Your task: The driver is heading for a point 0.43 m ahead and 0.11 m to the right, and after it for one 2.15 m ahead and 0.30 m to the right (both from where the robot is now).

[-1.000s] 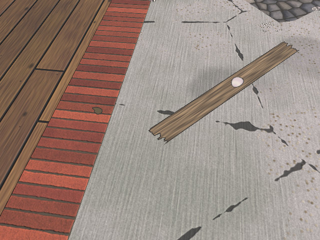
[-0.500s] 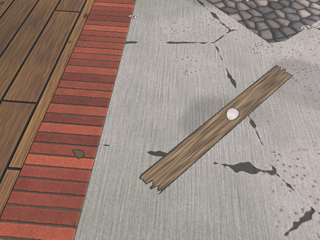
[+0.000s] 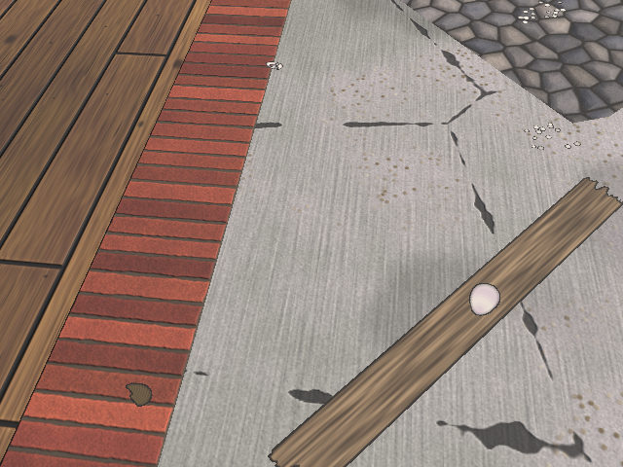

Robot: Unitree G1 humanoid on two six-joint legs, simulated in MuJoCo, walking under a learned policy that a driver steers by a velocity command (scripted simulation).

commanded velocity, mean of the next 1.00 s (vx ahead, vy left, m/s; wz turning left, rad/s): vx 0.33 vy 0.00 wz -0.28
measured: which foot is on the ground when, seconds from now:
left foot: up 0.00-0.34, down 0.36-0.84, up 0.86-1.00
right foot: down 0.00-0.38, up 0.40-0.82, down 0.84-1.00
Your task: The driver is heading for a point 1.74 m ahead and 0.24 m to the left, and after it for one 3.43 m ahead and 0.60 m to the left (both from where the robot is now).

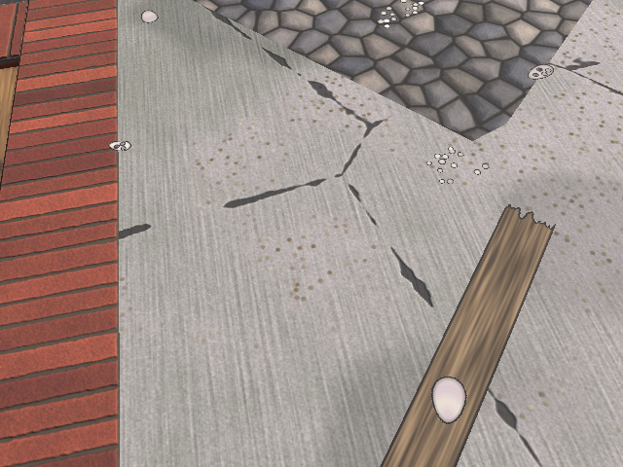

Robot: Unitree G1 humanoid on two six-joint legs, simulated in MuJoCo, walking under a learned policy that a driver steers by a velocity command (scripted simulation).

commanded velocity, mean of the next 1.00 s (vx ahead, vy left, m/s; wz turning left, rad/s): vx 0.09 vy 0.00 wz -0.07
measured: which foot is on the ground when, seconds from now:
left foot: up 0.00-0.22, down 0.24-0.94, up 0.96-1.00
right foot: down 0.00-1.00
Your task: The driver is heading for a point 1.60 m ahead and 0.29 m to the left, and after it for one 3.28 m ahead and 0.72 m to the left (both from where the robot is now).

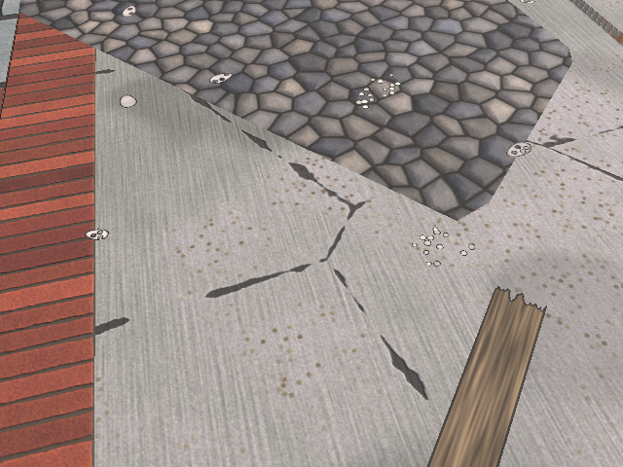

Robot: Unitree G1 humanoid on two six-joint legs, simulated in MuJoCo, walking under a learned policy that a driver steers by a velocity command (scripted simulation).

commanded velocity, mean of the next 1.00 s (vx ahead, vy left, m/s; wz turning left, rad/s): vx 0.47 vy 0.00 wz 0.00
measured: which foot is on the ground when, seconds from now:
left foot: up 0.00-0.38, down 0.40-0.98, up 1.00-1.00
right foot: down 0.00-0.42, up 0.44-0.94, down 0.96-1.00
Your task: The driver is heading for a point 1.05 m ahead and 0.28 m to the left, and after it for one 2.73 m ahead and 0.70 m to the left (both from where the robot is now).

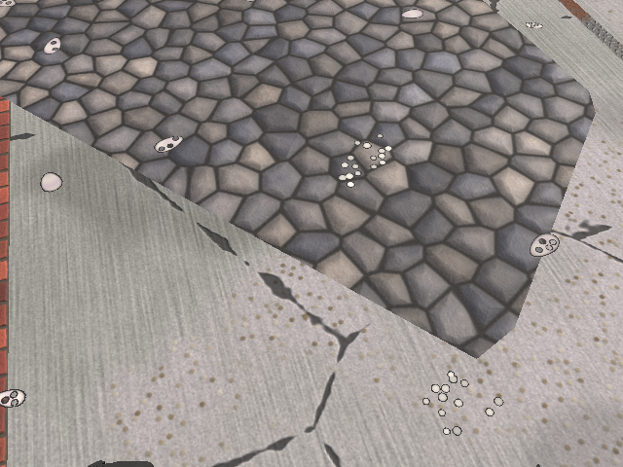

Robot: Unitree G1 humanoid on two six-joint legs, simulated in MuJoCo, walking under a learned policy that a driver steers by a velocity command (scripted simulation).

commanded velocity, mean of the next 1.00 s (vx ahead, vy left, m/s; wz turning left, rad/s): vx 0.50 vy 0.00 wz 0.01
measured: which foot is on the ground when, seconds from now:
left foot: up 0.00-0.46, down 0.48-1.00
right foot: down 0.00-0.50, up 0.52-1.00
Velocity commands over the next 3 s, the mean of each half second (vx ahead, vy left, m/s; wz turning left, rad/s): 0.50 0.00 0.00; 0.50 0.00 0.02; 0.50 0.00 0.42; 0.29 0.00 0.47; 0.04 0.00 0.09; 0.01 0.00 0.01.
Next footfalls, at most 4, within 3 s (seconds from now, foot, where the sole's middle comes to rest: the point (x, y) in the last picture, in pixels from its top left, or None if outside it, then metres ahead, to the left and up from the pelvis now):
0.48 left None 0.46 0.14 -0.76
1.02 right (354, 324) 0.77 -0.09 -0.76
1.56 left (231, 248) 1.02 0.20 -0.76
2.04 right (264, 175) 1.28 0.12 -0.76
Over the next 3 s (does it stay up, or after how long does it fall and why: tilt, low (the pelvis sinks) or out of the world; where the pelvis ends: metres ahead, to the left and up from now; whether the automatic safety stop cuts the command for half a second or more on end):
stays up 1.14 0.20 0.01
